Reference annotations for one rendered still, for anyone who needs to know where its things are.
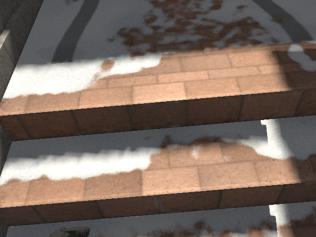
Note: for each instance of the left robot hand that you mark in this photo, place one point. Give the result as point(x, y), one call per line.
point(78, 231)

